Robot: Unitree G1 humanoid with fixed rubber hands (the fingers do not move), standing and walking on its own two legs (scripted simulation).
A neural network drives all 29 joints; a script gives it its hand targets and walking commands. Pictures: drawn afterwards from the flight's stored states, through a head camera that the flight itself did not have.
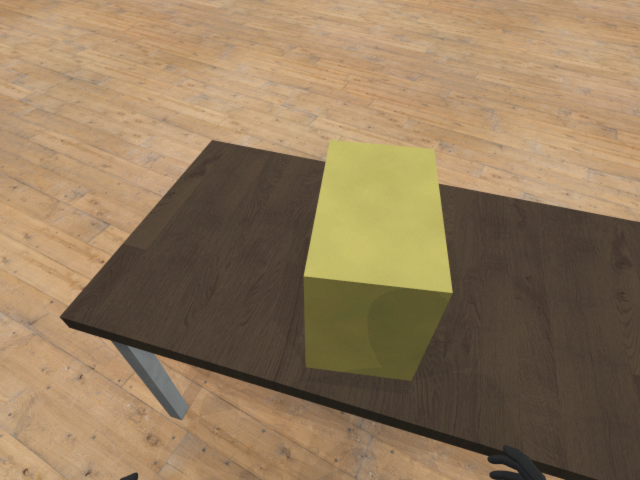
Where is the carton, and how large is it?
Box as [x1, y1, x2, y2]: [304, 140, 452, 380]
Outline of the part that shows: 330,140 304,272 305,364 307,367 410,380 452,293 433,149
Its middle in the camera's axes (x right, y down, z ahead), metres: +0.08 +0.04 +0.65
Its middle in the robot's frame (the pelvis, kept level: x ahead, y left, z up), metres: +0.47 -0.08 -0.03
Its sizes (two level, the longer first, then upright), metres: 0.294 0.177 0.255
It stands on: a table, 0.60 m high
